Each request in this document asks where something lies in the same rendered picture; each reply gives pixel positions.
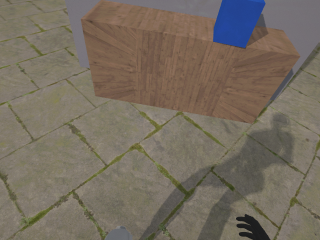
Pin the left robot thigh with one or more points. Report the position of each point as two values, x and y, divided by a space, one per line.
119 234

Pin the pedestal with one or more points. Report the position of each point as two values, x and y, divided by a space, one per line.
169 60

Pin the right robot hand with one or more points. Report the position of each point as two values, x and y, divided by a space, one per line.
258 233

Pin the carton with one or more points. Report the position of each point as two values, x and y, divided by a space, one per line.
236 21

